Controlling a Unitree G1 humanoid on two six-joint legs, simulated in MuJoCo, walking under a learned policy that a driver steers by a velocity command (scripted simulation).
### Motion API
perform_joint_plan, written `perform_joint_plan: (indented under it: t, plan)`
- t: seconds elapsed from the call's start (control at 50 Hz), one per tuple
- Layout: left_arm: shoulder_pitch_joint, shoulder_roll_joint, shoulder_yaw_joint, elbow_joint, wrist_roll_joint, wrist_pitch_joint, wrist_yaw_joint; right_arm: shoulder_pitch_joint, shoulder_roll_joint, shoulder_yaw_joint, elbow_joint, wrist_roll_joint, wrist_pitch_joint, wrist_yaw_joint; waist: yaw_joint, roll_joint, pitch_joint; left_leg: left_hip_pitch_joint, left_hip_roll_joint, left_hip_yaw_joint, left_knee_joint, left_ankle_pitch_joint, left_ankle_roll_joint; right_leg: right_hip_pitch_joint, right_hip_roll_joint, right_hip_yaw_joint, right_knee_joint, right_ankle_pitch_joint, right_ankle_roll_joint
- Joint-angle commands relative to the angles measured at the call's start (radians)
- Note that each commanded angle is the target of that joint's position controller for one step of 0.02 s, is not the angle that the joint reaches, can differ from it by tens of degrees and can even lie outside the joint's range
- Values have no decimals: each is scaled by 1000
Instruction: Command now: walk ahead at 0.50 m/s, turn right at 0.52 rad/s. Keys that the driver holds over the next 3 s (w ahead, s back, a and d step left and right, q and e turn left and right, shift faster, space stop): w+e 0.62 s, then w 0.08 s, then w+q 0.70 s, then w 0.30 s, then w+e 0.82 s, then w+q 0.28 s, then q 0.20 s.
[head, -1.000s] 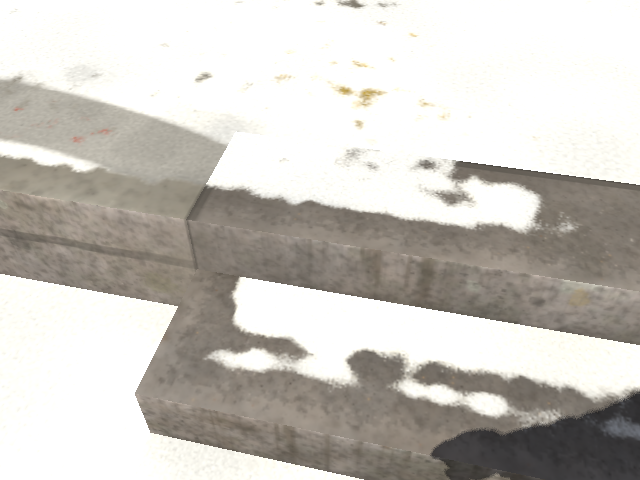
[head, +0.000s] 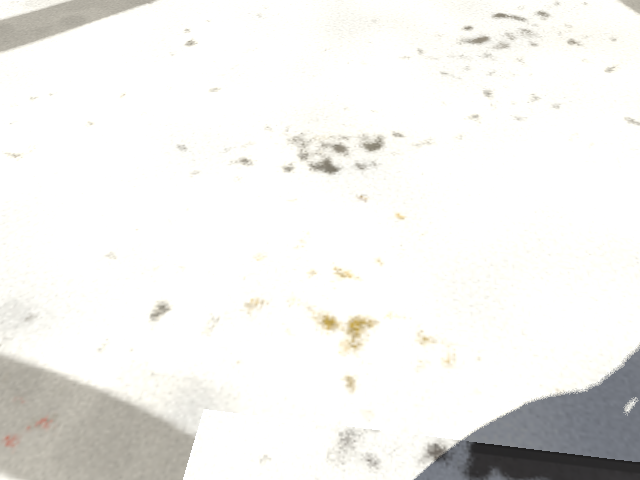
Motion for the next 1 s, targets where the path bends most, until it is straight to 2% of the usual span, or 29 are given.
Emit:
perform_joint_plan:
  t: [0.02, 0.06, 0.1, 0.16, 0.22, 0.24, 0.28, 0.32, 0.36, 0.4, 0.42, 0.44, 0.46, 0.48, 0.5, 0.52, 0.56, 0.6, 0.64, 0.68, 0.72, 0.76, 0.84, 0.9, 0.92, 0.94, 0.96, 0.98, 1.0]
  plan:
    - [-49, -119, -28, -92, 1, 28, 2, 101, 123, 31, 88, -6, -8, -3, 60, 8, 13, 264, 283, -415, -537, 303, 156, -348, -64, 28, 180, 8, -107]
    - [-90, -141, -44, -112, -13, 38, -12, 83, 90, 12, 93, -21, -22, -11, 66, 36, 49, 231, 248, -230, -610, 268, 149, -386, -79, -20, 186, -82, -118]
    - [-138, -106, -49, -120, -22, 40, -30, 141, 69, 16, 126, -51, -32, -10, 49, 115, 80, 235, 237, -184, -694, 276, 175, -461, -57, -81, 414, -126, -121]
    - [-336, -64, -81, -247, -32, 39, -7, 287, 54, 39, 225, -97, -23, 0, 29, 29, 113, 430, 253, -135, -710, 310, 148, -752, -43, -28, 431, -175, -186]
    - [-476, -7, -93, -334, -30, 50, 17, 372, 22, 52, 247, -118, -34, 4, 5, 18, 48, 533, 210, -43, -756, 284, 114, -723, -105, -92, 46, -48, -158]
    - [-520, -2, -93, -347, -25, 62, 17, 429, 18, 55, 247, -121, -38, 2, -25, 64, 45, 546, 209, -24, -785, 319, 123, -694, -119, -146, -25, -3, -132]
    - [-667, -29, -103, -395, -19, 109, 1, 450, -11, 52, 234, -81, -40, 28, -51, 99, 90, 458, 262, 22, -917, 461, 152, -482, -125, -277, -245, -216, -71]
    - [-600, -41, -92, -396, -12, 122, -10, 448, -88, 42, 216, -52, -69, 38, 25, 139, 100, 448, 291, 97, -847, 1071, 150, -242, -55, -330, -348, -294, -39]
    - [-469, -9, -69, -363, -30, 101, -7, 437, -207, -1, 178, -35, -87, 25, 71, 195, 63, 691, 335, 105, -674, 1488, 147, -175, 43, -340, -560, -374, -7]
    - [-257, 62, -30, -315, -30, 64, 34, 412, -212, -19, 135, -57, -87, 16, 114, 208, -69, 612, 309, 105, -407, 1642, 103, 191, 88, -251, -650, -88, -55]
    - [-103, 101, -18, -281, -53, 51, 56, 497, -144, -5, 122, -81, -100, 22, 117, 96, -218, 294, 228, 36, -161, 1322, 41, 590, 43, 2, -712, -50, -128]
    - [138, 164, 9, -200, 7, 65, 75, 415, -111, 0, 106, -81, -82, 49, 204, -37, -242, 9, 70, -41, 126, 401, -23, 818, -63, 333, -1055, -128, -189]
    - [238, 261, 47, -153, 11, 65, 66, 345, -95, -11, 76, -14, -59, 79, 215, -60, -196, -166, -27, -290, 527, 249, -20, 749, -148, 648, -1284, -375, -176]
    - [167, 256, 62, -133, 7, 35, 77, 290, -47, -9, 54, -7, -58, 68, 179, -31, -79, -274, -33, -426, 732, 335, -5, 594, -148, 630, -1308, -511, -133]
    - [96, 159, 37, -119, -7, 20, 77, 253, -15, 2, 40, -24, -62, 46, 131, -33, -18, -287, -33, -465, 861, 375, 14, 433, -132, 567, -1268, -502, -145]
    - [26, 80, 14, -109, -13, 16, 71, 230, -5, 10, 13, -36, -67, 31, 72, -18, 7, -327, -57, -471, 973, 362, 34, 356, -121, 541, -1260, -379, -157]
    - [-145, -20, -24, -113, 7, 19, 55, 181, 6, 23, -41, -25, -55, 9, -41, 95, -18, -374, -49, -460, 979, 356, 68, 242, -102, 414, -1274, -230, -144]
    - [-246, 0, -22, -141, 8, -4, 46, 148, -62, 6, -62, -22, -31, 2, -89, 94, 1, -353, -10, -381, 815, 229, 20, 163, -83, 277, -1319, -140, -154]
    - [-231, 33, -14, -160, 5, -36, 60, 119, -94, -3, -77, -28, -42, -19, -76, 40, 8, -284, 29, -326, 672, 249, -26, 116, -30, 164, -1373, -134, -111]
    - [-118, 42, -16, -157, 25, -59, 76, 54, -81, 1, -103, -36, -50, -14, -20, 56, 24, -233, 76, -291, 444, 343, -67, 153, -27, 115, -1383, 6, -93]
    - [-76, 67, -6, -171, -4, -64, 69, -48, -51, 14, -138, -32, -40, 6, 21, 52, 42, -40, 98, -244, 75, 411, -105, 119, -16, 39, -1403, 32, -67]
    - [36, 91, 4, -138, -34, -60, 46, -127, -29, 16, -155, -26, -15, 22, 57, -15, 109, 40, 86, -195, -91, 424, -121, 166, -73, 75, -1424, 26, -77]
    - [96, 124, 21, -113, -22, -59, 45, -227, -119, -21, -201, -11, -13, 15, 93, -49, 133, -92, 51, -181, -310, 360, -47, 591, -233, 171, -1394, 261, -95]
    - [37, 140, 29, -127, -9, -44, 56, -95, -179, -66, -169, 35, -54, -14, 30, -14, 18, 234, -21, -131, -430, 450, 52, 689, -171, 43, -1267, 617, 3]
    - [82, 84, 15, -138, 4, -39, 60, 42, -204, -79, -128, 33, -72, -18, 17, 69, -144, 563, 36, -197, -358, 625, 142, 595, -81, -43, -1079, 512, 62]
    - [212, 15, -10, -157, 23, -40, 64, 227, -210, -77, -91, 26, -68, -8, 2, 319, -386, 1061, 243, -618, -468, 568, 371, 247, 68, -77, -823, -12, 157]
    - [39, 95, 15, -184, 17, -25, 50, 436, -158, -73, -2, -6, -55, -14, -129, 291, -249, 1128, 279, -887, -650, 268, 350, -48, 130, -65, -622, -477, 169]
    - [-115, 88, 19, -239, 3, -12, 46, 414, -197, -91, 17, -15, -59, -27, -133, 168, -38, 967, 266, -831, -697, 73, 236, -182, 56, -22, -481, -382, 128]
    - [-140, 89, 18, -232, -2, -8, 59, 305, -182, -91, 7, -14, -58, -36, -80, 88, 51, 789, 235, -743, -718, 69, 194, -165, -2, -15, -461, -271, 105]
